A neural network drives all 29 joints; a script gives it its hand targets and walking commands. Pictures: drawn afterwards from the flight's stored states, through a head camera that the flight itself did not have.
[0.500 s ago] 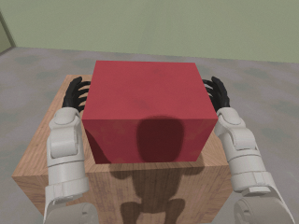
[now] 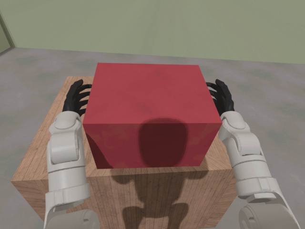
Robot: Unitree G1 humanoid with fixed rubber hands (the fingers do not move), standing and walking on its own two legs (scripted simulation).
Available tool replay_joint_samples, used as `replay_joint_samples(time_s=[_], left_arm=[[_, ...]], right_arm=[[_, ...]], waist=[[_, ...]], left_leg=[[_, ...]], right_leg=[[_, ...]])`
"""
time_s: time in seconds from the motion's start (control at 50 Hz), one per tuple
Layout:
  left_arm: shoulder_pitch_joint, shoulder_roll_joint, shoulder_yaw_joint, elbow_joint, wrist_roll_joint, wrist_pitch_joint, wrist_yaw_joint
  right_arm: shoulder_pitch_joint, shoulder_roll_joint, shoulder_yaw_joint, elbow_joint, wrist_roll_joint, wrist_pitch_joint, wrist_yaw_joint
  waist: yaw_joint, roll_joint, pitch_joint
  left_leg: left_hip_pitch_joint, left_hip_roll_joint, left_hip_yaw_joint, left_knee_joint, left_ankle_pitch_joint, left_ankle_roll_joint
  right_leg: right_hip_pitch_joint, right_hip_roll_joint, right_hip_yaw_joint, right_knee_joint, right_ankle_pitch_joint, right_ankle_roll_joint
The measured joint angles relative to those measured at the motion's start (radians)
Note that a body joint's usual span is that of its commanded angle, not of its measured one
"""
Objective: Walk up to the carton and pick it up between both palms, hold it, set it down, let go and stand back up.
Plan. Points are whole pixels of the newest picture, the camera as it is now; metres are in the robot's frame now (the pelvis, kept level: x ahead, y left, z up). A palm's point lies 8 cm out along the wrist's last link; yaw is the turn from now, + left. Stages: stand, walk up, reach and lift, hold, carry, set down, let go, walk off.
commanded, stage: hold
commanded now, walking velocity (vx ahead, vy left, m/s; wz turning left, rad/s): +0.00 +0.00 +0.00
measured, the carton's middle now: (149, 115) +0.39 +0.00 +0.14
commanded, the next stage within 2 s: none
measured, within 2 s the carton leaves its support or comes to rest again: neither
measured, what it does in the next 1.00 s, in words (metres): stands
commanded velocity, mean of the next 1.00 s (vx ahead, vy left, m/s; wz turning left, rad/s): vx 0.00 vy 0.00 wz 0.00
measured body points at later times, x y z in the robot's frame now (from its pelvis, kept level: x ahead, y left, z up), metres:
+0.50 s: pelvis +0.00 +0.00 +0.00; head -0.05 +0.03 +0.45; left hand +0.37 +0.19 +0.19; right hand +0.36 -0.19 +0.19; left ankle +0.01 +0.13 -0.75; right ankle +0.01 -0.12 -0.75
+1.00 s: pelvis +0.00 +0.00 +0.00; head -0.05 +0.03 +0.45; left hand +0.36 +0.19 +0.19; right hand +0.36 -0.18 +0.19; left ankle +0.01 +0.13 -0.75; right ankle +0.01 -0.12 -0.75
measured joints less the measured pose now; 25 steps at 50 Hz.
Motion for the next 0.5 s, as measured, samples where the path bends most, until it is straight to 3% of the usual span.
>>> replay_joint_samples(time_s=[0.5], left_arm=[[-0.016,0.001,0.008,0.019,0.0,-0.005,0.0]], right_arm=[[-0.018,0.002,-0.009,0.015,-0.008,-0.001,0.003]], waist=[[0.002,0.0,-0.004]], left_leg=[[-0.002,0.002,0.0,-0.005,0.004,-0.001]], right_leg=[[-0.005,0.002,0.0,0.001,0.001,-0.002]])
